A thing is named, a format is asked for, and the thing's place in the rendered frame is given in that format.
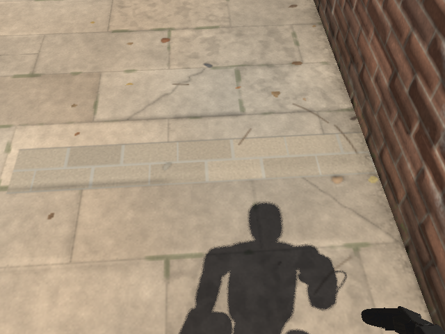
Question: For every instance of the robot right hand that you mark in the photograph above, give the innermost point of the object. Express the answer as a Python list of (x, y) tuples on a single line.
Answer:
[(400, 320)]

